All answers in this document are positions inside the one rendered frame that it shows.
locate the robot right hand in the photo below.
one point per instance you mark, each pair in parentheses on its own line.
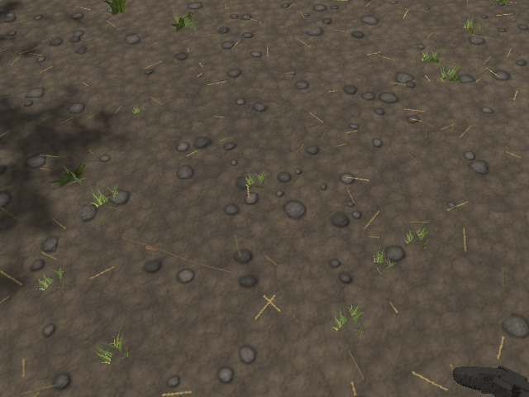
(500,382)

